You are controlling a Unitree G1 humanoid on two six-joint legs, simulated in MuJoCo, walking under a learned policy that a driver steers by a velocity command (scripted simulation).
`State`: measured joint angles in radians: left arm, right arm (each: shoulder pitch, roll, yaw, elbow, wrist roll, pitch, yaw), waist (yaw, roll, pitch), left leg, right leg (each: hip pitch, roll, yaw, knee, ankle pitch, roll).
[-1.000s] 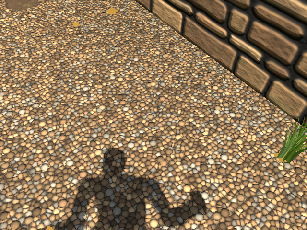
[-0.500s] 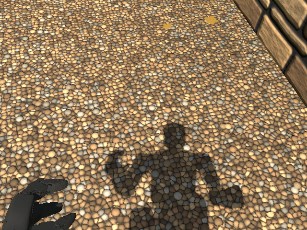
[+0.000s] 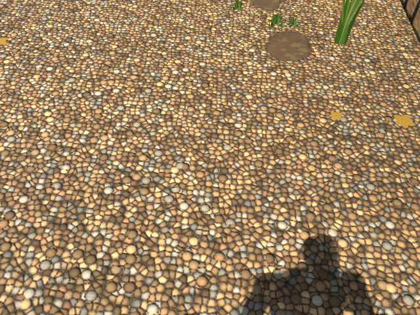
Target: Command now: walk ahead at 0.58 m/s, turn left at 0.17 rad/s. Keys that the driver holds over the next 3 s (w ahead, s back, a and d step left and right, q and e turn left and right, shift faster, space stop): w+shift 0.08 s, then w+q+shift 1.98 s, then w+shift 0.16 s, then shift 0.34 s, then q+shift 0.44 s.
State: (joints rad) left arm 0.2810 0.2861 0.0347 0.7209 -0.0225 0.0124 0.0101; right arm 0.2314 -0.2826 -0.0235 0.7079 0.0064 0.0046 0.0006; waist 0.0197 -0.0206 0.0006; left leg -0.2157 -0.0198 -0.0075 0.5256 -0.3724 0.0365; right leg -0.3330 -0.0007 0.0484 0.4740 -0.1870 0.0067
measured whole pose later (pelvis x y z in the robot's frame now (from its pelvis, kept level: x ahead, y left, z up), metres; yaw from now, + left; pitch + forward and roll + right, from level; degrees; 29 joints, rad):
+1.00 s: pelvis +0.61 +0.19 -0.01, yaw +43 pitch -2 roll -2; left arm 0.04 0.26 0.02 0.64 -0.01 -0.14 -0.01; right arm 0.43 -0.27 -0.06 0.73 0.01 -0.07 0.04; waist -0.06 -0.04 0.10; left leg -0.27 -0.15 -0.02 0.60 -0.29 0.17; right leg -0.49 -0.05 0.14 1.23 -0.31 -0.02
